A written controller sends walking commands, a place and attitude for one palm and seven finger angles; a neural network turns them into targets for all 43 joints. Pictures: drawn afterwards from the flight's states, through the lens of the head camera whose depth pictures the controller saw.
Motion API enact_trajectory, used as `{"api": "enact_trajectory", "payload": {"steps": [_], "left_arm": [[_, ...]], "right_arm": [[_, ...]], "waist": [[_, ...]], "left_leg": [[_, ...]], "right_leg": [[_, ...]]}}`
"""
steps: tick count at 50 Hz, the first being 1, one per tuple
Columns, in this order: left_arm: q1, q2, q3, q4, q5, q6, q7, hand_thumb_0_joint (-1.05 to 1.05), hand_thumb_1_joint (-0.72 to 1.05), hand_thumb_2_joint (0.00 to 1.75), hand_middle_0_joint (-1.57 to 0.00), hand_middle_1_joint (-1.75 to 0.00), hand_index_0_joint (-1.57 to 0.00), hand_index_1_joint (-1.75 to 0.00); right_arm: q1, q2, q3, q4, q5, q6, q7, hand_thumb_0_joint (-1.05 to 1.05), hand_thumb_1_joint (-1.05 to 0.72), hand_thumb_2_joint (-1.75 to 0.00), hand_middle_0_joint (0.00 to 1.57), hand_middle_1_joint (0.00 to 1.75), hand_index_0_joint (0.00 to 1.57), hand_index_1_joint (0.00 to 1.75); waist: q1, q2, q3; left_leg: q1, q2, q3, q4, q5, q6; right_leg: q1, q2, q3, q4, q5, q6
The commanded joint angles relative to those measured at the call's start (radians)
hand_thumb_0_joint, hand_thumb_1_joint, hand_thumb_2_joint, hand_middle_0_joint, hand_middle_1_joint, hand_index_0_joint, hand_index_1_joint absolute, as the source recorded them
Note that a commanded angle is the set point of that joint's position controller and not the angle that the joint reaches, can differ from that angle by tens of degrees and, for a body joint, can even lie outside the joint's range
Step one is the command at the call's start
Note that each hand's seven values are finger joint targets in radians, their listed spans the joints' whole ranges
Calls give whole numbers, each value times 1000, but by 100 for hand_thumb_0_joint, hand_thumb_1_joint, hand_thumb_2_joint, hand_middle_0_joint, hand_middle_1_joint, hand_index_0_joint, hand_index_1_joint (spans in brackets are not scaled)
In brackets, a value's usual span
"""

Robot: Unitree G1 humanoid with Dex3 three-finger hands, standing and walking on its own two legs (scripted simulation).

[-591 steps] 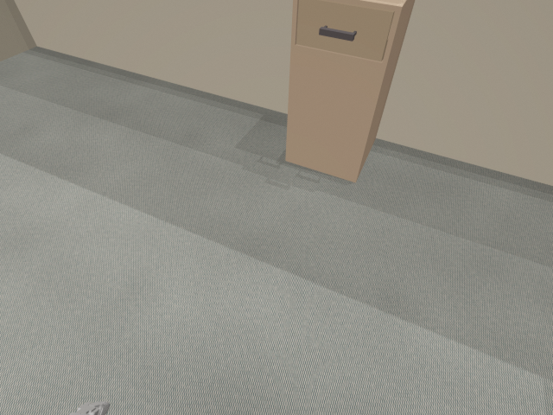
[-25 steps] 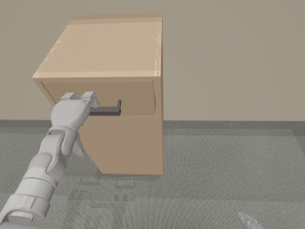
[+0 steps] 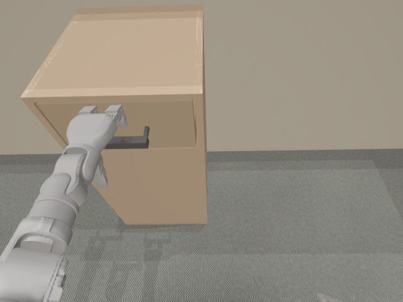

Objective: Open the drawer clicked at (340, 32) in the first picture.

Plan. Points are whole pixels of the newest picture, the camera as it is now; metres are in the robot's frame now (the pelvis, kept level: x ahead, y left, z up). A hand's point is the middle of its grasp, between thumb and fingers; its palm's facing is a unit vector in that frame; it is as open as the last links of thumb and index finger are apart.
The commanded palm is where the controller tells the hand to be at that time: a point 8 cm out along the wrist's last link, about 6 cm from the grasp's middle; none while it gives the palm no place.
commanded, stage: move the hooked fingers above the handle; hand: left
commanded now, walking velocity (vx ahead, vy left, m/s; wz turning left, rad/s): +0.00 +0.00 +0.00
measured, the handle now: (122, 136) +0.50 +0.24 -0.01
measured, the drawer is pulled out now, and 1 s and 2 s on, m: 0.00 0.00 0.00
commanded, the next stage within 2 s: lower the fingers behind the handle in 1.02 s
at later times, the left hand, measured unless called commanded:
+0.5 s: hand (113, 135) +0.45 +0.23 +0.05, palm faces -0.05 -0.02 -1.00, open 13.7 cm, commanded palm +0.43 +0.24 +0.10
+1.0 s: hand (108, 135) +0.45 +0.24 +0.05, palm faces -0.04 -0.02 -1.00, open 13.7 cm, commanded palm +0.44 +0.24 +0.10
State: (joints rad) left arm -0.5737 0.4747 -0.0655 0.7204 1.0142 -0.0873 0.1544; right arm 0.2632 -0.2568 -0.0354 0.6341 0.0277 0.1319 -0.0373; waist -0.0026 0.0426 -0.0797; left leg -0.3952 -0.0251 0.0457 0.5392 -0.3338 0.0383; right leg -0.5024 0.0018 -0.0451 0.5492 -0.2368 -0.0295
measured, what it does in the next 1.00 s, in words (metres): stands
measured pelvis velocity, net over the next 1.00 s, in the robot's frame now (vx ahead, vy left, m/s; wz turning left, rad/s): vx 0.00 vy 0.01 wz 0.00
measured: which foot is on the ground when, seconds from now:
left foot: down 0.00-1.00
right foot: down 0.00-1.00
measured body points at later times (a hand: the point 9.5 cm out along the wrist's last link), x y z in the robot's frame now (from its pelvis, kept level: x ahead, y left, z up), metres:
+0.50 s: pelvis -0.01 +0.00 +0.00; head +0.07 -0.01 +0.44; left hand +0.45 +0.23 +0.10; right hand +0.04 -0.27 -0.14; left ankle -0.05 +0.09 -0.73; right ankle +0.01 -0.10 -0.73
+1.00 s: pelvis +0.00 +0.01 -0.01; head +0.07 -0.01 +0.44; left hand +0.45 +0.24 +0.10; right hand +0.05 -0.27 -0.14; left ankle -0.05 +0.09 -0.73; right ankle +0.01 -0.10 -0.73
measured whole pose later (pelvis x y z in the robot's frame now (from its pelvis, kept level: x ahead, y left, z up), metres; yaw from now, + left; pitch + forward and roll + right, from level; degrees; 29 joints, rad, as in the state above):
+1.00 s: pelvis +0.00 +0.01 -0.01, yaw +0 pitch +15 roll +0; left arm -0.73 0.49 -0.05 0.94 1.05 -0.10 0.24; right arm 0.32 -0.26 -0.05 0.67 0.01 0.14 -0.03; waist -0.05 0.04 -0.11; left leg -0.50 -0.03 0.05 0.60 -0.35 0.05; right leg -0.60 0.00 -0.05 0.58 -0.24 -0.02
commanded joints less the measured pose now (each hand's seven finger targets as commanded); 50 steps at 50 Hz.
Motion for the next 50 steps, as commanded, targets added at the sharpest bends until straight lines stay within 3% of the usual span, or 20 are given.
{"api": "enact_trajectory", "payload": {"steps": [1, 4, 6, 8, 10, 16, 18, 21, 22, 24, 26, 28, 33, 35, 38, 40, 42, 44, 47, 50], "left_arm": [[-417, 232, 99, -181, -1, -36, 63, 0, -50, 30, -30, -120, -30, -120], [-450, 264, 124, -137, 9, -33, 89, 0, -50, 30, -30, -120, -30, -120], [-493, 227, 87, -128, 17, -30, 104, 0, -50, 30, -30, -120, -30, -120], [-472, 248, 108, -86, 20, -19, 116, 0, -50, 30, -30, -120, -30, -120], [-522, 225, 83, -61, 21, -13, 120, 0, -50, 30, -30, -120, -30, -120], [-595, 274, 103, 16, 35, -3, 130, 0, -50, 30, -30, -120, -30, -120], [-573, 252, 92, 20, 34, -4, 127, 0, -50, 30, -30, -120, -30, -120], [-530, 285, 125, 39, 32, -3, 125, 0, -50, 30, -30, -120, -30, -120], [-545, 266, 107, 45, 29, -1, 123, 0, -50, 30, -30, -120, -30, -120], [-555, 296, 129, 48, 29, -3, 123, 0, -50, 30, -30, -120, -30, -120], [-548, 340, 157, 12, 36, -14, 125, 0, -50, 30, -30, -120, -30, -120], [-539, 279, 110, 19, 34, -16, 121, 0, -50, 30, -30, -120, -30, -120], [-574, 322, 131, 13, 28, -29, 119, 0, -50, 30, -30, -120, -30, -120], [-607, 295, 104, 13, 30, -34, 120, 0, -50, 30, -30, -120, -30, -120], [-633, 264, 82, 2, 27, -42, 121, 0, -50, 30, -30, -120, -30, -120], [-637, 269, 95, -30, 25, -52, 123, 0, -50, 30, -30, -120, -30, -120], [-608, 223, 66, 10, 22, -38, 125, 0, -50, 30, -30, -120, -30, -120], [-604, 237, 83, 24, 22, -26, 129, 0, -50, 30, -30, -120, -30, -120], [-616, 269, 99, 13, 31, -19, 132, 0, -50, 30, -30, -120, -30, -120], [-633, 204, 52, 2, 29, -12, 128, 0, -50, 30, -30, -120, -30, -120]], "right_arm": [[51, -131, -61, -89, -8, -29, -2, 0, -90, -90, 20, 30, 20, 30], [65, -137, -63, -75, -10, -27, -1, 0, -90, -90, 20, 30, 20, 30], [79, -135, -65, -64, -11, -27, 3, 0, -90, -90, 20, 30, 20, 30], [84, -139, -66, -59, -12, -25, 5, 0, -90, -90, 20, 30, 20, 30], [97, -141, -68, -50, -12, -24, 6, 0, -90, -90, 20, 30, 20, 30], [123, -151, -62, -39, -15, -23, -1, 0, -90, -90, 20, 30, 20, 30], [125, -147, -63, -48, -17, -24, 1, 0, -90, -90, 20, 30, 20, 30], [128, -149, -61, -54, -17, -21, 2, 0, -90, -90, 20, 30, 20, 30], [127, -150, -60, -54, -15, -21, 0, 0, -90, -90, 20, 30, 20, 30], [126, -155, -60, -53, -15, -20, -3, 0, -90, -90, 20, 30, 20, 30], [127, -154, -61, -58, -15, -20, -5, 0, -90, -90, 20, 30, 20, 30], [124, -150, -62, -57, -12, -20, -5, 0, -90, -90, 20, 30, 20, 30], [131, -156, -60, -55, -11, -24, -11, 0, -90, -90, 20, 30, 20, 30], [140, -155, -63, -45, -12, -26, -12, 0, -90, -90, 20, 30, 20, 30], [149, -153, -66, -37, -17, -32, -10, 0, -90, -90, 20, 30, 20, 30], [156, -150, -72, -36, -23, -30, -5, 0, -90, -90, 20, 30, 20, 30], [150, -149, -69, -29, -21, -25, 0, 0, -90, -90, 20, 30, 20, 30], [144, -155, -68, -28, -22, -22, 3, 0, -90, -90, 20, 30, 20, 30], [141, -156, -66, -34, -20, -19, 1, 0, -90, -90, 20, 30, 20, 30], [139, -148, -68, -33, -20, -19, 7, 0, -90, -90, 20, 30, 20, 30]], "waist": [[-8, -3, -385], [-20, -28, -377], [-31, -6, -390], [-27, 2, -393], [-47, -25, -380], [-61, -17, -387], [-50, 7, -408], [-35, -7, -419], [-51, -34, -389], [-51, -58, -382], [-34, -7, -429], [-51, -14, -391], [-60, -18, -386], [-77, -13, -391], [-80, 27, -408], [-70, 45, -475], [-76, 33, -414], [-77, -11, -400], [-67, -10, -413], [-77, 11, -400]], "left_leg": [[68, -3, -27, -13, 475, 3], [36, -3, -30, -7, 453, 5], [53, 1, -33, -5, 460, 0], [51, 1, -31, 0, 465, -1], [41, 3, -34, 0, 448, 1], [5, 0, -31, 4, 401, 5], [15, 1, -30, 5, 419, 3], [-3, 1, -25, 7, 428, 4], [-16, 4, -24, 3, 403, 7], [-45, 1, -21, -1, 380, 12], [-27, -1, -17, 1, 397, 10], [-23, 2, -17, -1, 383, 9], [-35, -2, -17, 0, 339, 14], [-17, 0, -27, 7, 347, 13], [26, 2, -35, 18, 384, 6], [69, 5, -42, 32, 458, 2], [58, 10, -45, 29, 465, -5], [40, 11, -47, 30, 462, -1], [18, 5, -41, 22, 439, 3], [54, 11, -49, 26, 463, -1]], "right_leg": [[265, 8, 37, 3, 335, -24], [255, 10, 38, 6, 324, -23], [227, 11, 32, 11, 311, -23], [224, 13, 34, 13, 309, -25], [207, 14, 30, 10, 294, -21], [198, 15, 37, 13, 273, -21], [202, 16, 35, 16, 281, -23], [228, 17, 38, 22, 297, -21], [218, 16, 37, 13, 290, -18], [239, 14, 44, 9, 290, -17], [257, 12, 48, 19, 303, -19], [225, 14, 42, 10, 283, -17], [221, 13, 47, 2, 254, -14], [193, 14, 45, 4, 243, -14], [160, 17, 39, 10, 244, -18], [175, 18, 39, 23, 284, -18], [140, 21, 27, 21, 275, -19], [147, 23, 28, 17, 279, -19], [182, 19, 32, 21, 289, -18], [145, 21, 26, 19, 276, -19]]}}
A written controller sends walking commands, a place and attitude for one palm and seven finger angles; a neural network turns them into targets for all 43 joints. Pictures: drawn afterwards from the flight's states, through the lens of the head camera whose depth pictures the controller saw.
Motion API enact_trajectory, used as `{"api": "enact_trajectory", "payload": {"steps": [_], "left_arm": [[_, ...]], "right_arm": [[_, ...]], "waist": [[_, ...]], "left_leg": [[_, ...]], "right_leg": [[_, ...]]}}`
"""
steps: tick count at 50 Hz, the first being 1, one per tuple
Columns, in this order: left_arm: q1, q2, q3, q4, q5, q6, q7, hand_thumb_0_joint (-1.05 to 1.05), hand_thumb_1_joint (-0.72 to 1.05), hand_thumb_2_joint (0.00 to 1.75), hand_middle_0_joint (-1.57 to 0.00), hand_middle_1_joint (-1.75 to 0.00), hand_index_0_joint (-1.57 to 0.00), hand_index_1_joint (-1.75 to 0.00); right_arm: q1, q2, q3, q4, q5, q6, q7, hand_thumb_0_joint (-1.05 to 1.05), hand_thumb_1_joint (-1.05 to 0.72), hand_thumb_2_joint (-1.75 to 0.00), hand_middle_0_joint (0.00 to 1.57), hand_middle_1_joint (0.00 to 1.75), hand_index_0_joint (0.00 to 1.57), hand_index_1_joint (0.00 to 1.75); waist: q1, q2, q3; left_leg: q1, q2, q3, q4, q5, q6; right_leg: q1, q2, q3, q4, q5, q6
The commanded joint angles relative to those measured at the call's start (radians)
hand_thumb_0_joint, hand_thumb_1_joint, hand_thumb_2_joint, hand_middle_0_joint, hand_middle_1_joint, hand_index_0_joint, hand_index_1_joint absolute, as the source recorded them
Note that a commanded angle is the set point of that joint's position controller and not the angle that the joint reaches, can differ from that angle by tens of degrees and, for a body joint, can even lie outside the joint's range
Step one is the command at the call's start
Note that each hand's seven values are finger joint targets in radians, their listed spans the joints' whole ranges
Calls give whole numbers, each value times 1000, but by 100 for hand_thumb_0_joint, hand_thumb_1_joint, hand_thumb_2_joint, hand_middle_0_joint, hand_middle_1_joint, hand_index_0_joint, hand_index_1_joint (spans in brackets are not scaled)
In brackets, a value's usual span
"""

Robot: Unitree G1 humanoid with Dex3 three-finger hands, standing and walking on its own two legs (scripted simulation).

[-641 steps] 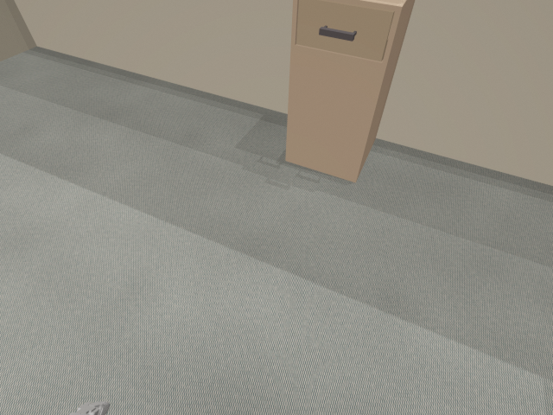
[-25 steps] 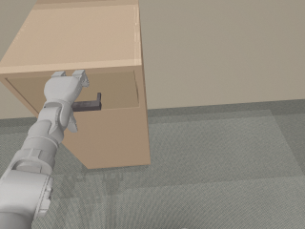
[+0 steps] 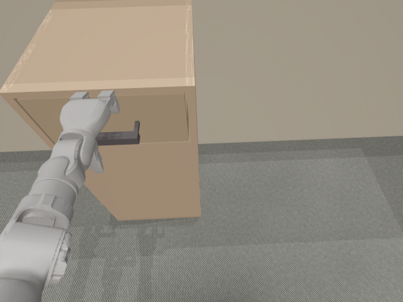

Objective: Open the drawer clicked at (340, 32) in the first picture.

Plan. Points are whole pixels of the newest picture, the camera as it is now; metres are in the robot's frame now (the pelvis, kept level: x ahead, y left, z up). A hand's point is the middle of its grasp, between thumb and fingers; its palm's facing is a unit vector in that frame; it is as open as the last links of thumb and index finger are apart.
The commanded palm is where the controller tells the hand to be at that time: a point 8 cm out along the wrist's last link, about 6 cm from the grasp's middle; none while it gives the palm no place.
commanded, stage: move the hooked fingers above the handle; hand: left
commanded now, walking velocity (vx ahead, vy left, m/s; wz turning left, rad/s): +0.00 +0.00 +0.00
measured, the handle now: (111, 132) +0.50 +0.23 -0.01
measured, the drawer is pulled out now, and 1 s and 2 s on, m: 0.00 0.00 0.00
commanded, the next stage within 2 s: lower the fingers behind the handle in 0.02 s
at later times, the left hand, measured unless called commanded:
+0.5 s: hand (103, 141) +0.45 +0.23 +0.03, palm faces -0.09 -0.02 -1.00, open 13.8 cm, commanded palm +0.44 +0.23 +0.08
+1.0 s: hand (108, 144) +0.45 +0.22 +0.01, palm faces -0.07 +0.00 -1.00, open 13.8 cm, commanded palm +0.44 +0.23 +0.05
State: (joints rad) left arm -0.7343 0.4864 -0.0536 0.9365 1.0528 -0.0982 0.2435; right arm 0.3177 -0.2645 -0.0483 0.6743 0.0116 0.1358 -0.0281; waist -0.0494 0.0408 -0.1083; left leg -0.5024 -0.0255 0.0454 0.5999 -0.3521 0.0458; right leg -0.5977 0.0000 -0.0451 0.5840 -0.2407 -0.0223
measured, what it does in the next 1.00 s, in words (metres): stands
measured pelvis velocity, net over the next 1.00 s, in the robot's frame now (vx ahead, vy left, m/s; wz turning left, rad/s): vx -0.02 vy -0.01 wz -0.01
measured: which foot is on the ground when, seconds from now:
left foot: down 0.00-1.00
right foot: down 0.00-1.00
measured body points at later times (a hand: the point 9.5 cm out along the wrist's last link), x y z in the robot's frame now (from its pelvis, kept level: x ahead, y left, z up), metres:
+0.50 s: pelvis +0.00 +0.00 +0.00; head +0.08 -0.02 +0.44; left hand +0.45 +0.22 +0.08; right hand +0.05 -0.27 -0.14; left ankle -0.05 +0.09 -0.72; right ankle +0.02 -0.11 -0.72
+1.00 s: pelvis -0.02 -0.01 -0.02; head +0.07 -0.01 +0.43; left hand +0.45 +0.22 +0.06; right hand +0.01 -0.28 -0.15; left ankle -0.05 +0.09 -0.72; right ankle +0.02 -0.11 -0.72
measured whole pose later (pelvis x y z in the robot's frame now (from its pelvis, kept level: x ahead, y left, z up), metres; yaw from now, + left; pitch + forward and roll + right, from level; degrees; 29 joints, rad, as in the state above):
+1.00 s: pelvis -0.02 -0.01 -0.02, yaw +0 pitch +18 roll +0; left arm -0.80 0.48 -0.05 1.09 1.09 -0.05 0.33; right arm 0.33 -0.26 -0.02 0.68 0.01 0.13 -0.03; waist -0.09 0.03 -0.13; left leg -0.66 -0.01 0.05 0.73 -0.38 0.04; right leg -0.76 0.01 -0.04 0.70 -0.26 -0.03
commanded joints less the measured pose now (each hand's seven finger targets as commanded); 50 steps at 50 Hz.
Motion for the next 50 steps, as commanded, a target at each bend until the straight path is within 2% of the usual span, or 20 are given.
{"api": "enact_trajectory", "payload": {"steps": [1, 5, 10, 12, 16, 17, 21, 25, 26, 28, 29, 30, 32, 34, 35, 37, 39, 45, 48, 50], "left_arm": [[-455, 215, 64, -209, -5, 1, 41, 0, -50, 30, -30, -120, -30, -120], [-441, 184, 45, -219, -12, 3, 35, 0, -50, 30, -30, -120, -30, -120], [-412, 220, 74, -160, 0, 14, 45, 0, -50, 30, -30, -120, -30, -120], [-402, 194, 51, -138, 5, 22, 46, 0, -50, 30, -30, -120, -30, -120], [-392, 227, 77, -136, 12, 28, 50, 0, -50, 30, -30, -120, -30, -120], [-380, 200, 57, -126, 9, 33, 49, 0, -50, 30, -30, -120, -30, -120], [-377, 188, 46, -112, 4, 30, 42, 0, -50, 30, -30, -120, -30, -120], [-481, 264, 90, -201, 14, -24, 62, 0, -50, 30, -30, -120, -30, -120], [-462, 304, 127, -198, 22, -35, 73, 0, -50, 30, -30, -120, -30, -120], [-460, 258, 103, -201, 27, -44, 97, 0, -50, 30, -30, -120, -30, -120], [-466, 246, 105, -197, 25, -46, 109, 0, -50, 30, -30, -120, -30, -120], [-421, 266, 128, -163, 20, -38, 119, 0, -50, 30, -30, -120, -30, -120], [-421, 247, 107, -131, 23, -16, 134, 0, -50, 30, -30, -120, -30, -120], [-420, 227, 99, -118, 23, 1, 142, 0, -50, 30, -30, -120, -30, -120], [-413, 254, 116, -121, 25, 7, 144, 0, -50, 30, -30, -120, -30, -120], [-410, 218, 80, -75, 25, 33, 142, 0, -50, 30, -30, -120, -30, -120], [-405, 247, 97, -27, 21, 51, 136, 0, -50, 30, -30, -120, -30, -120], [-406, 252, 72, 17, 33, 66, 111, 0, -50, 30, -30, -120, -30, -120], [-404, 229, 45, 47, 32, 66, 97, 0, -50, 30, -30, -120, -30, -120], [-426, 227, 46, 16, 21, 41, 86, 0, -50, 30, -30, -120, -30, -120]], "right_arm": [[87, -143, -56, -74, -5, -22, -2, 0, -90, -90, 20, 30, 20, 30], [80, -137, -55, -80, -5, -19, 0, 0, -90, -90, 20, 30, 20, 30], [79, -142, -48, -82, -5, -18, -5, 0, -90, -90, 20, 30, 20, 30], [79, -141, -47, -82, -4, -19, -5, 0, -90, -90, 20, 30, 20, 30], [88, -143, -48, -82, -7, -17, -4, 0, -90, -90, 20, 30, 20, 30], [87, -141, -48, -86, -8, -16, -3, 0, -90, -90, 20, 30, 20, 30], [85, -145, -45, -93, -3, -14, -6, 0, -90, -90, 20, 30, 20, 30], [101, -145, -50, -94, -9, -26, -19, 0, -90, -90, 20, 30, 20, 30], [104, -145, -51, -89, -12, -27, -21, 0, -90, -90, 20, 30, 20, 30], [109, -137, -55, -83, -18, -32, -18, 0, -90, -90, 20, 30, 20, 30], [115, -138, -59, -75, -24, -34, -14, 0, -90, -90, 20, 30, 20, 30], [120, -143, -59, -69, -23, -33, -10, 0, -90, -90, 20, 30, 20, 30], [116, -146, -57, -64, -23, -33, -4, 0, -90, -90, 20, 30, 20, 30], [120, -148, -61, -56, -27, -33, 2, 0, -90, -90, 20, 30, 20, 30], [129, -153, -61, -51, -25, -30, 3, 0, -90, -90, 20, 30, 20, 30], [122, -154, -58, -48, -21, -25, 3, 0, -90, -90, 20, 30, 20, 30], [117, -162, -50, -40, -18, -22, 1, 0, -90, -90, 20, 30, 20, 30], [127, -165, -41, -50, -11, -21, -6, 0, -90, -90, 20, 30, 20, 30], [124, -164, -34, -60, -7, -26, -12, 0, -90, -90, 20, 30, 20, 30], [132, -163, -35, -70, -8, -34, -14, 0, -90, -90, 20, 30, 20, 30]], "waist": [[-19, 12, -381], [-21, 2, -382], [-14, -30, -348], [-23, -36, -325], [-13, -21, -370], [-16, -20, -368], [-27, -54, -317], [-38, -3, -392], [-24, 19, -419], [-30, 53, -427], [-39, 33, -442], [-26, 23, -440], [-33, 29, -420], [-38, 22, -439], [-32, 16, -465], [-51, -26, -409], [-53, -60, -357], [-55, -48, -354], [-67, -58, -300], [-71, -44, -330]], "left_leg": [[163, 12, -50, -36, 483, -11], [173, 12, -53, -34, 506, -11], [101, 3, -40, -40, 421, -5], [86, 1, -36, -35, 404, -4], [79, 0, -30, -22, 418, -4], [76, -2, -26, -20, 414, -3], [28, -5, -25, -18, 350, 2], [40, -8, -30, 5, 330, 7], [39, -10, -33, 13, 346, 4], [60, -6, -38, 30, 397, -4], [71, -2, -43, 42, 429, -3], [53, -3, -39, 45, 428, -4], [24, -4, -35, 46, 393, -7], [31, -2, -36, 54, 423, -6], [32, -1, -37, 57, 431, -7], [-10, -3, -29, 50, 371, -2], [-57, -5, -28, 40, 313, 3], [-92, -10, -23, 46, 233, 7], [-129, -10, -22, 52, 172, 8], [-120, -11, -26, 64, 162, 9]], "right_leg": [[248, 23, 26, -14, 274, -27], [253, 24, 24, -13, 290, -26], [264, 22, 28, -12, 265, -26], [246, 23, 27, -11, 260, -26], [263, 21, 31, 3, 283, -26], [263, 22, 33, 2, 288, -25], [244, 22, 34, -2, 255, -22], [238, 20, 50, 15, 232, -21], [241, 20, 50, 30, 240, -24], [200, 23, 40, 47, 259, -26], [192, 25, 38, 51, 276, -25], [200, 26, 38, 57, 278, -23], [180, 26, 34, 59, 259, -23], [184, 28, 34, 61, 281, -24], [197, 27, 35, 68, 291, -21], [185, 28, 34, 55, 267, -16], [189, 26, 37, 43, 234, -17], [166, 24, 43, 47, 165, -14], [121, 23, 43, 45, 110, -13], [115, 23, 46, 53, 99, -12]]}}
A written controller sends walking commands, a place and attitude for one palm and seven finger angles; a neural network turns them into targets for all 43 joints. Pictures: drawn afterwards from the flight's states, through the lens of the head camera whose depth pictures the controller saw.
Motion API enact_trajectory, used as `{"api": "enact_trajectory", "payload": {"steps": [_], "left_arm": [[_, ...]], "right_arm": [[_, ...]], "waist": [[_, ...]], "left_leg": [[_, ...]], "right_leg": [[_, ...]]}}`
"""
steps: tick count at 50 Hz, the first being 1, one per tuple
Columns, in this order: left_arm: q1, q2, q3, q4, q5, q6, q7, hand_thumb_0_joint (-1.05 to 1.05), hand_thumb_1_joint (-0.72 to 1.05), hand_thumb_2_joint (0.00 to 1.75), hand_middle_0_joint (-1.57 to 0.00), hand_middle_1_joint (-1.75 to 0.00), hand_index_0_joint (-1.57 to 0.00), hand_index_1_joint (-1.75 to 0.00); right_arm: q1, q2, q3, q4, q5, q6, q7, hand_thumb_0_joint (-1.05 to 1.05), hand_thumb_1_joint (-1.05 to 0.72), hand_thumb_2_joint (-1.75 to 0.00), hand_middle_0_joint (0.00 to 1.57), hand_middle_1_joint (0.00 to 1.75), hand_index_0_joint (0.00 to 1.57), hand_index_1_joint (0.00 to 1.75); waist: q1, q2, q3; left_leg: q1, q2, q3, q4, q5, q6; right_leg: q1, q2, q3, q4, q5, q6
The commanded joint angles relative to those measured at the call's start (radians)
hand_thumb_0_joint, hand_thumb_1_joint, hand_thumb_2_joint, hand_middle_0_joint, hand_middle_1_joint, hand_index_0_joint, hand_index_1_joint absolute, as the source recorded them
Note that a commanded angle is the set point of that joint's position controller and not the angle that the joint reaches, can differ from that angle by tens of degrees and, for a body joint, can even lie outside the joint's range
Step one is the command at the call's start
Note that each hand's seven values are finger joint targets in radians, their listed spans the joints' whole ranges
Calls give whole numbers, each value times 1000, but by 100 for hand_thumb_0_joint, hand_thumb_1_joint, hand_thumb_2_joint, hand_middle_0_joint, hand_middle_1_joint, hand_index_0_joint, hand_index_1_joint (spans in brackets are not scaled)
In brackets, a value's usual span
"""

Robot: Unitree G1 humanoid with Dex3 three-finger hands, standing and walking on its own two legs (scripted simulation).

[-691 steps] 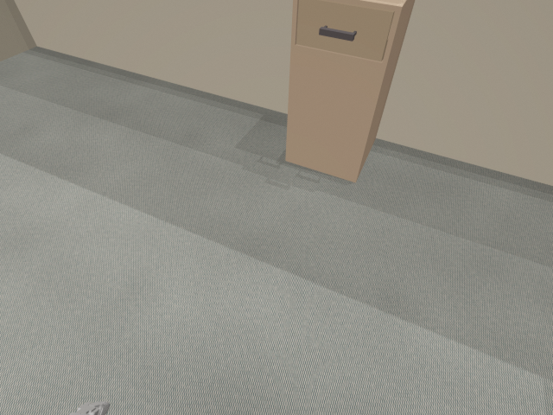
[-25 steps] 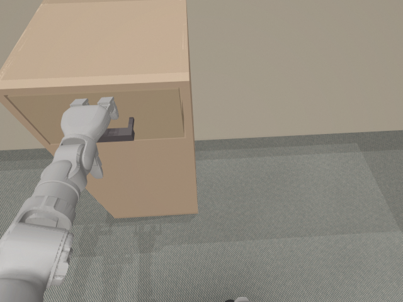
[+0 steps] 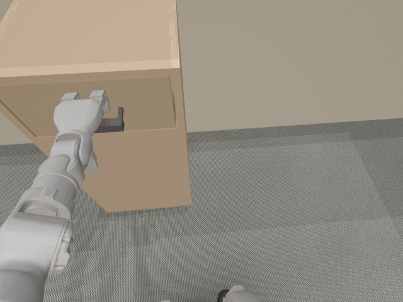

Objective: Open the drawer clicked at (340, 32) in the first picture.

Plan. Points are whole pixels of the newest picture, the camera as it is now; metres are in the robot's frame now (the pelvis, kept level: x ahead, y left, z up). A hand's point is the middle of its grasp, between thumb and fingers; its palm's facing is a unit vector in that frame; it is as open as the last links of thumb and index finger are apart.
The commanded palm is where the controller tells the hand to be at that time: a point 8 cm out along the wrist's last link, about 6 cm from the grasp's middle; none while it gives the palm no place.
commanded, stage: lower the fingers behind the handle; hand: left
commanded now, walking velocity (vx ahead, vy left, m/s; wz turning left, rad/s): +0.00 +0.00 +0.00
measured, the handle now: (93, 119) +0.52 +0.24 +0.01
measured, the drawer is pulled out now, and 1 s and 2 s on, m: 0.00 0.00 0.02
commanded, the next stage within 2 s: close the thumb around the handle in 0.72 s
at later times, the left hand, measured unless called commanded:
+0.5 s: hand (89, 141) +0.47 +0.25 -0.01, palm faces -0.07 -0.02 -1.00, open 13.7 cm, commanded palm +0.46 +0.24 +0.04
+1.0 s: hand (94, 140) +0.47 +0.24 -0.01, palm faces -0.05 -0.04 -1.00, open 12.9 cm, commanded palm +0.45 +0.24 +0.04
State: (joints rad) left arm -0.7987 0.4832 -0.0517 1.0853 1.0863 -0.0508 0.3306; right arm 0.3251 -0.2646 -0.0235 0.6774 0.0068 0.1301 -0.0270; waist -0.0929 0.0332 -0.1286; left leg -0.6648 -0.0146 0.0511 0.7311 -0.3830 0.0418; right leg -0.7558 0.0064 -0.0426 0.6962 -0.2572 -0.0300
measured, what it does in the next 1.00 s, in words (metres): stands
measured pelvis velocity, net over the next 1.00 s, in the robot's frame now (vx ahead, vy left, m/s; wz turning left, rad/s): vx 0.01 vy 0.01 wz -0.01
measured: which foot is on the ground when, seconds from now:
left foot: down 0.00-1.00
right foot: down 0.00-1.00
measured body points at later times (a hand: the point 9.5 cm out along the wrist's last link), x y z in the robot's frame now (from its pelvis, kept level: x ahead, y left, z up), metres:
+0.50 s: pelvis +0.00 +0.01 -0.01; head +0.11 +0.01 +0.42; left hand +0.47 +0.25 +0.04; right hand +0.01 -0.26 -0.15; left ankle -0.03 +0.09 -0.71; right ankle +0.04 -0.10 -0.71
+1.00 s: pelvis +0.01 +0.01 -0.01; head +0.12 +0.01 +0.43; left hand +0.47 +0.24 +0.04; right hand +0.05 -0.26 -0.14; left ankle -0.03 +0.09 -0.71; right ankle +0.04 -0.10 -0.71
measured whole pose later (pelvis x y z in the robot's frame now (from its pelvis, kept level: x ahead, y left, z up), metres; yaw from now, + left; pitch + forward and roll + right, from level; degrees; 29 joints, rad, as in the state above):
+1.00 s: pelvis +0.01 +0.01 -0.01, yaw +0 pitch +21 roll -1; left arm -0.73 0.45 -0.02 1.03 1.10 -0.08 0.40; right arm 0.31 -0.26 -0.04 0.69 -0.02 0.14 0.00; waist -0.09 0.04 -0.14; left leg -0.74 -0.01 0.05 0.82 -0.44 0.05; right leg -0.83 0.01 -0.04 0.77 -0.30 -0.02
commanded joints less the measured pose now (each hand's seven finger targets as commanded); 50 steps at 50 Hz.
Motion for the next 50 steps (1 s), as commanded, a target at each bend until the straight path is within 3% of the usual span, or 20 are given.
{"api": "enact_trajectory", "payload": {"steps": [1, 2, 3, 4, 7, 10, 12, 14, 18, 20, 23, 26, 28, 31, 34, 36, 41, 44, 48, 50], "left_arm": [[-376, 276, 81, -165, -17, -30, -3, 0, -50, 30, -30, -120, -30, -120], [-389, 305, 99, -204, -12, -56, -2, 0, -50, 30, -30, -120, -30, -120], [-390, 291, 91, -226, -10, -78, 1, 0, -50, 30, -30, -120, -30, -120], [-415, 301, 106, -248, -5, -98, 11, 0, -50, 30, -30, -120, -30, -120], [-369, 332, 156, -267, 3, -130, 61, 0, -50, 30, -30, -120, -30, -120], [-380, 285, 135, -236, 12, -107, 116, 0, -50, 30, -30, -120, -30, -120], [-363, 295, 144, -203, 9, -76, 135, 0, -50, 30, -30, -120, -30, -120], [-410, 265, 112, -190, 11, -48, 135, 0, -50, 30, -30, -120, -30, -120], [-416, 234, 82, -205, -1, -36, 104, 0, -50, 30, -30, -120, -30, -120], [-405, 211, 64, -172, -12, -30, 84, 0, -50, 30, -30, -120, -30, -120], [-402, 232, 71, -173, -8, -37, 68, 0, -50, 30, -30, -120, -30, -120], [-385, 190, 55, -205, -6, -63, 65, 0, -50, 30, -30, -120, -30, -120], [-351, 202, 73, -203, -8, -75, 66, 0, -50, 30, -30, -120, -30, -120], [-339, 198, 83, -240, 3, -92, 84, 0, -50, 30, -30, -120, -30, -120], [-333, 233, 124, -239, 6, -81, 113, 0, -50, 30, -30, -120, -30, -120], [-297, 243, 132, -241, 10, -62, 127, 0, -50, 30, -30, -120, -30, -120], [-337, 227, 108, -235, 11, -17, 134, 0, -50, 30, -30, -120, -30, -120], [-330, 242, 119, -242, 2, -15, 117, 0, -33, 37, -31, -122, -31, -122], [-304, 235, 106, -213, -1, -14, 97, 0, -11, 47, -33, -124, -33, -124], [-332, 240, 104, -229, 0, -24, 93, 0, 0, 52, -34, -125, -34, -125]], "right_arm": [[128, -165, -61, -76, -7, -33, -19, 0, -90, -90, 20, 30, 20, 30], [129, -163, -62, -78, -10, -34, -23, 0, -90, -90, 20, 30, 20, 30], [132, -156, -63, -85, -14, -37, -24, 0, -90, -90, 20, 30, 20, 30], [134, -155, -68, -80, -18, -40, -24, 0, -90, -90, 20, 30, 20, 30], [137, -158, -74, -66, -31, -43, -17, 0, -90, -90, 20, 30, 20, 30], [144, -160, -82, -43, -39, -43, -1, 0, -90, -90, 20, 30, 20, 30], [143, -166, -81, -32, -39, -40, 8, 0, -90, -90, 20, 30, 20, 30], [146, -168, -81, -23, -38, -38, 9, 0, -90, -90, 20, 30, 20, 30], [158, -168, -86, -15, -35, -33, 8, 0, -90, -90, 20, 30, 20, 30], [164, -168, -83, -12, -33, -28, 5, 0, -90, -90, 20, 30, 20, 30], [158, -168, -77, -16, -31, -24, 0, 0, -90, -90, 20, 30, 20, 30], [160, -158, -82, -22, -35, -23, 3, 0, -90, -90, 20, 30, 20, 30], [156, -159, -81, -24, -36, -22, 5, 0, -90, -90, 20, 30, 20, 30], [149, -155, -85, -30, -40, -20, 11, 0, -90, -90, 20, 30, 20, 30], [140, -159, -85, -28, -47, -13, 17, 0, -90, -90, 20, 30, 20, 30], [130, -159, -81, -37, -45, -8, 23, 0, -90, -90, 20, 30, 20, 30], [122, -160, -82, -37, -38, -4, 24, 0, -90, -90, 20, 30, 20, 30], [120, -160, -82, -37, -38, -1, 15, 0, -90, -90, 20, 30, 20, 30], [118, -159, -77, -37, -33, -3, 11, 0, -90, -90, 20, 30, 20, 30], [125, -159, -77, -38, -34, -4, 7, 0, -90, -90, 20, 30, 20, 30]], "waist": [[-20, -36, -346], [-15, -1, -384], [-10, 33, -401], [-23, 11, -409], [-2, 47, -456], [-20, 45, -463], [-13, 53, -462], [-39, 36, -454], [-37, 74, -489], [-52, 33, -454], [-44, 25, -408], [-35, 59, -429], [-25, 36, -415], [-14, 72, -432], [-7, 36, -435], [10, 57, -458], [-9, 43, -443], [-9, 20, -471], [-4, 18, -416], [-11, 19, -438]], "left_leg": [[38, -23, -31, -54, 194, 17], [45, -24, -33, -42, 212, 16], [51, -27, -36, -34, 222, 14], [52, -21, -46, -19, 240, 16], [55, -20, -50, 16, 291, 10], [61, -12, -61, 39, 318, 1], [49, -15, -55, 42, 310, 0], [55, -12, -62, 42, 320, 0], [145, -3, -78, 34, 370, -9], [134, 0, -80, 32, 369, -4], [99, -3, -75, 17, 327, 1], [149, 2, -83, 20, 389, -6], [134, 3, -81, 21, 387, -6], [165, 9, -89, 29, 449, -16], [136, 7, -81, 36, 459, -13], [133, 4, -78, 34, 482, -17], [133, 3, -73, 25, 436, -13], [142, 2, -71, 25, 467, -9], [110, -3, -61, 13, 409, -5], [109, -4, -59, 15, 411, -1]], "right_leg": [[289, 15, 52, -50, 121, -3], [292, 15, 56, -34, 138, -5], [283, 16, 54, -23, 141, -9], [267, 18, 52, -13, 151, -9], [235, 20, 49, 27, 181, -11], [179, 24, 33, 48, 180, -10], [179, 26, 32, 48, 176, -9], [171, 27, 28, 41, 186, -9], [155, 31, 18, 33, 182, -10], [151, 33, 17, 24, 184, -7], [164, 30, 20, 14, 164, -9], [149, 32, 14, 21, 186, -13], [157, 33, 14, 22, 186, -14], [140, 33, 10, 36, 204, -18], [165, 34, 11, 45, 231, -17], [185, 33, 12, 56, 252, -17], [191, 32, 13, 40, 235, -13], [227, 31, 18, 37, 274, -11], [227, 29, 20, 26, 246, -11], [239, 28, 25, 28, 263, -10]]}}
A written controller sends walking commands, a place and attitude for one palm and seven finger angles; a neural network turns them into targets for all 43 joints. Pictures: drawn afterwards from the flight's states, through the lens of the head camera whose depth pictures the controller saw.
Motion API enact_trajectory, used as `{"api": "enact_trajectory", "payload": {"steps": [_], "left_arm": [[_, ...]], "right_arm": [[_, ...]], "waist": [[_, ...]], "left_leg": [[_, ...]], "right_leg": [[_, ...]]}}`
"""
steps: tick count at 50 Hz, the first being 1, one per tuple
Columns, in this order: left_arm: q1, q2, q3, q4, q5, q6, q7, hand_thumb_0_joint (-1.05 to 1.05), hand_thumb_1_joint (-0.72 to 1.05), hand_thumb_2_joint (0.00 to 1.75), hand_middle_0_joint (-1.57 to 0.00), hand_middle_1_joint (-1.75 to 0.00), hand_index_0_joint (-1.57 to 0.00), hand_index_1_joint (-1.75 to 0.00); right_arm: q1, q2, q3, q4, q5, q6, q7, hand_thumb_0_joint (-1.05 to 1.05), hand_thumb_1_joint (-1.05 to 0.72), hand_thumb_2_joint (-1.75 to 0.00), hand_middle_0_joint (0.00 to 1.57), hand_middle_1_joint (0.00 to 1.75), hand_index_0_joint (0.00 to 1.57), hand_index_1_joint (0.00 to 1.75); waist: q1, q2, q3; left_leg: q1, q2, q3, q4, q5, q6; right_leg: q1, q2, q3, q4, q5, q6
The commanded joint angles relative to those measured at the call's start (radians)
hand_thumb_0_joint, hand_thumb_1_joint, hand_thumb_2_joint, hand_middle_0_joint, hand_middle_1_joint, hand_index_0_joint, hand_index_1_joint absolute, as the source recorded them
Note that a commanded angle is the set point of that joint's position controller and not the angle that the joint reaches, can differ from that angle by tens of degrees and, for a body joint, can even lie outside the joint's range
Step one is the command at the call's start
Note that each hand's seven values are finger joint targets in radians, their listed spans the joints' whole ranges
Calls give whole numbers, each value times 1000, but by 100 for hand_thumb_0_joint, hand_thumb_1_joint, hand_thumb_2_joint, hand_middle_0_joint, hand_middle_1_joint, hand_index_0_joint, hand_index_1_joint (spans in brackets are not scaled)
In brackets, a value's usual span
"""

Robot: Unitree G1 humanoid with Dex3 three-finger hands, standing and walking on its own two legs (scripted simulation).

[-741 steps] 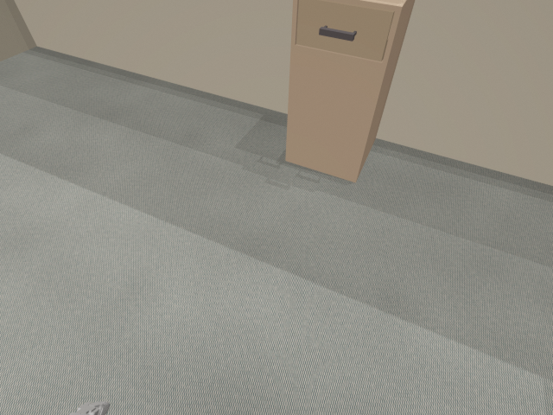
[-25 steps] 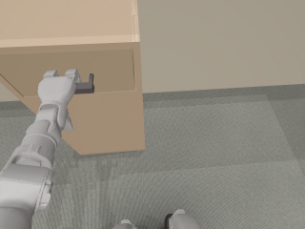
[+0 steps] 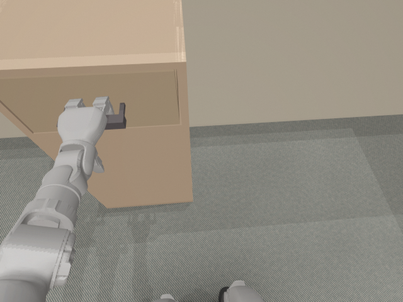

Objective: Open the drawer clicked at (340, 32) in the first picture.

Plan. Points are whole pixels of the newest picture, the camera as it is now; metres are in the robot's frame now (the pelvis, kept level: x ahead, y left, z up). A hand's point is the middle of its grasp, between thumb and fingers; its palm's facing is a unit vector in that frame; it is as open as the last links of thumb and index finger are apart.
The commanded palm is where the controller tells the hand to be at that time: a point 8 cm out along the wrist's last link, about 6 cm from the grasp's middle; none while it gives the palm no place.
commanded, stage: close the thumb around the handle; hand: left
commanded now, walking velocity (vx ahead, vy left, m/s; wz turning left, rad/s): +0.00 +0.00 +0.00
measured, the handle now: (93, 115) +0.50 +0.23 +0.02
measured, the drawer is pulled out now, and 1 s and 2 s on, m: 0.00 0.02 0.09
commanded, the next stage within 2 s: pull the drawer open in 0.52 s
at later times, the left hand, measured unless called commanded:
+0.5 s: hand (93, 138) +0.46 +0.23 +0.00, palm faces -0.06 -0.02 -1.00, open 5.6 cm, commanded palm +0.44 +0.23 +0.05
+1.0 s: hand (92, 147) +0.44 +0.23 +0.00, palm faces -0.03 -0.06 -1.00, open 5.5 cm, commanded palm +0.42 +0.23 +0.05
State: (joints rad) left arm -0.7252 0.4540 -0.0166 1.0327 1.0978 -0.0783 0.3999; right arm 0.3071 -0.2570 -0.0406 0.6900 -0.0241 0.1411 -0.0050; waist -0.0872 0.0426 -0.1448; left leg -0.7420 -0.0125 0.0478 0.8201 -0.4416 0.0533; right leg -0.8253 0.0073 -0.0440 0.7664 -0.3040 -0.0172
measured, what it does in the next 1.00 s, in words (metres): stands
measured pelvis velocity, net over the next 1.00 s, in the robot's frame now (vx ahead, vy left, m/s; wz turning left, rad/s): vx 0.02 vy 0.00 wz -0.03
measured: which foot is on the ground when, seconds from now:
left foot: down 0.00-1.00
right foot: down 0.00-1.00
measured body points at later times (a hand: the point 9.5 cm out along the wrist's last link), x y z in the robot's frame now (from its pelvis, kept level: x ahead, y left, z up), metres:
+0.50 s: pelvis +0.00 +0.00 +0.00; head +0.11 -0.01 +0.43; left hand +0.46 +0.23 +0.05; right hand +0.02 -0.28 -0.13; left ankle -0.04 +0.08 -0.70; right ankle +0.02 -0.11 -0.70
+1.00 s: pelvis +0.02 +0.00 +0.01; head +0.12 -0.01 +0.45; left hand +0.43 +0.23 +0.05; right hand +0.06 -0.27 -0.13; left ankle -0.04 +0.08 -0.70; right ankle +0.02 -0.11 -0.70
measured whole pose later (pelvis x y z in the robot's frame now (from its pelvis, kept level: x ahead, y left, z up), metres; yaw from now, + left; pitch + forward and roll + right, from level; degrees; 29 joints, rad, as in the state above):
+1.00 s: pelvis +0.02 +0.00 +0.01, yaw -2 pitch +20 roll -1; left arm -0.46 0.43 0.00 0.75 1.07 -0.06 0.39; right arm 0.31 -0.25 -0.07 0.67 -0.02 0.15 0.01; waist -0.06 0.05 -0.15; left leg -0.66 0.00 0.07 0.75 -0.44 0.05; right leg -0.75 0.02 -0.02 0.71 -0.31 -0.01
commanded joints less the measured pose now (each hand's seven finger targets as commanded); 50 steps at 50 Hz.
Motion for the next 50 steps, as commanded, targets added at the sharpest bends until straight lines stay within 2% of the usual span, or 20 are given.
{"api": "enact_trajectory", "payload": {"steps": [1, 5, 11, 12, 16, 17, 19, 21, 23, 26, 30, 32, 35, 36, 38, 41, 43, 46, 49, 50], "left_arm": [[-386, 267, 67, -163, -10, 4, 22, 0, 6, 54, -34, -126, -34, -126], [-369, 293, 90, -159, -16, -7, 20, 0, 28, 64, -36, -128, -36, -128], [-370, 276, 78, -166, -15, -16, 22, 0, 62, 78, -38, -132, -38, -132], [-382, 272, 70, -163, -12, -15, 22, 0, 68, 80, -38, -133, -38, -133], [-391, 264, 75, -203, -10, -32, 25, 0, 90, 90, -40, -135, -40, -135], [-368, 242, 61, -188, -15, -29, 23, 0, 90, 90, -40, -135, -40, -135], [-396, 237, 55, -171, -15, -26, 25, 0, 90, 90, -40, -135, -40, -135], [-394, 283, 85, -176, -9, -25, 32, 0, 90, 90, -40, -135, -40, -135], [-395, 248, 55, -172, -10, -22, 29, 0, 90, 90, -40, -135, -40, -135], [-411, 293, 83, -165, -15, -19, 27, 0, 90, 90, -40, -135, -40, -135], [-381, 274, 81, -185, -27, -31, 18, 0, 90, 90, -40, -135, -40, -135], [-352, 289, 96, -190, -25, -36, 17, 0, 90, 90, -40, -135, -40, -135], [-284, 240, 79, -220, -28, -48, 16, 0, 90, 90, -40, -135, -40, -135], [-247, 263, 105, -238, -28, -52, 18, 0, 90, 90, -40, -135, -40, -135], [-201, 197, 66, -266, -30, -54, 19, 0, 90, 90, -40, -135, -40, -135], [-101, 195, 83, -352, -35, -50, 27, 0, 90, 90, -40, -135, -40, -135], [-52, 153, 60, -395, -42, -32, 31, 0, 90, 90, -40, -135, -40, -135], [25, 175, 87, -433, -49, -3, 35, 0, 90, 90, -40, -135, -40, -135], [91, 178, 95, -533, -48, 20, 38, 0, 90, 90, -40, -135, -40, -135], [-56, 175, 69, -508, -36, 28, 45, 0, 90, 90, -40, -135, -40, -135]], "right_arm": [[138, -166, -60, -51, -2, -15, -15, 0, -90, -90, 20, 30, 20, 30], [141, -169, -58, -52, -1, -17, -17, 0, -90, -90, 20, 30, 20, 30], [146, -166, -61, -53, -2, -21, -15, 0, -90, -90, 20, 30, 20, 30], [144, -166, -62, -51, -1, -22, -16, 0, -90, -90, 20, 30, 20, 30], [155, -164, -69, -48, -6, -25, -15, 0, -90, -90, 20, 30, 20, 30], [150, -162, -68, -48, -6, -24, -12, 0, -90, -90, 20, 30, 20, 30], [150, -165, -67, -42, -6, -24, -13, 0, -90, -90, 20, 30, 20, 30], [151, -170, -66, -39, -6, -24, -15, 0, -90, -90, 20, 30, 20, 30], [150, -164, -65, -44, -2, -27, -12, 0, -90, -90, 20, 30, 20, 30], [153, -168, -62, -38, -4, -27, -17, 0, -90, -90, 20, 30, 20, 30], [156, -164, -65, -41, -4, -24, -16, 0, -90, -90, 20, 30, 20, 30], [149, -166, -64, -43, -5, -23, -16, 0, -90, -90, 20, 30, 20, 30], [141, -157, -70, -56, -5, -22, -10, 0, -90, -90, 20, 30, 20, 30], [136, -158, -69, -59, -4, -21, -9, 0, -90, -90, 20, 30, 20, 30], [123, -152, -76, -72, -1, -20, -5, 0, -90, -90, 20, 30, 20, 30], [114, -148, -81, -85, -2, -18, 3, 0, -90, -90, 20, 30, 20, 30], [100, -146, -83, -91, 2, -17, 10, 0, -90, -90, 20, 30, 20, 30], [82, -149, -81, -95, 5, -12, 13, 0, -90, -90, 20, 30, 20, 30], [56, -146, -78, -110, 3, -12, 14, 0, -90, -90, 20, 30, 20, 30], [64, -152, -77, -86, 5, -9, 9, 0, -90, -90, 20, 30, 20, 30]], "waist": [[-14, 21, -406], [-7, 2, -416], [-7, 15, -426], [-18, 7, -412], [-10, 35, -464], [-10, 53, -444], [-28, 16, -408], [-15, 12, -430], [-19, 31, -409], [-22, 12, -429], [-12, 23, -447], [0, 22, -442], [17, 43, -459], [36, 31, -468], [32, 28, -453], [60, 45, -497], [53, 23, -455], [61, -1, -434], [82, 45, -453], [29, 47, -402]], "left_leg": [[181, -8, -52, -73, 461, -14], [163, -11, -49, -73, 437, -10], [162, -13, -50, -66, 450, -12], [160, -10, -52, -64, 441, -12], [208, -5, -63, -54, 503, -18], [206, -7, -56, -56, 494, -18], [181, -6, -60, -59, 465, -15], [173, -8, -58, -60, 446, -13], [174, -10, -58, -66, 437, -14], [156, -13, -52, -62, 425, -9], [184, -11, -55, -61, 481, -12], [178, -9, -52, -64, 474, -13], [215, -4, -53, -68, 528, -17], [216, -1, -53, -69, 553, -18], [231, 4, -54, -76, 564, -21], [284, 18, -63, -77, 695, -28], [292, 26, -66, -86, 714, -29], [274, 23, -53, -100, 701, -22], [311, 27, -61, -107, 797, -30], [332, 32, -72, -99, 764, -39]], "right_leg": [[300, 27, 27, -43, 302, -24], [318, 26, 32, -43, 296, -23], [313, 27, 31, -36, 306, -24], [299, 28, 31, -38, 301, -23], [292, 29, 27, -25, 319, -24], [285, 31, 27, -34, 314, -25], [272, 31, 24, -40, 298, -24], [289, 29, 30, -34, 290, -23], [278, 30, 25, -40, 279, -26], [307, 28, 33, -37, 293, -22], [318, 29, 31, -34, 330, -22], [320, 29, 32, -33, 326, -23], [326, 30, 29, -33, 345, -26], [344, 30, 30, -29, 361, -27], [336, 30, 25, -37, 357, -25], [360, 29, 27, -32, 406, -27], [361, 30, 23, -45, 413, -26], [405, 26, 30, -56, 443, -24], [432, 21, 34, -51, 494, -29], [368, 24, 23, -55, 458, -22]]}}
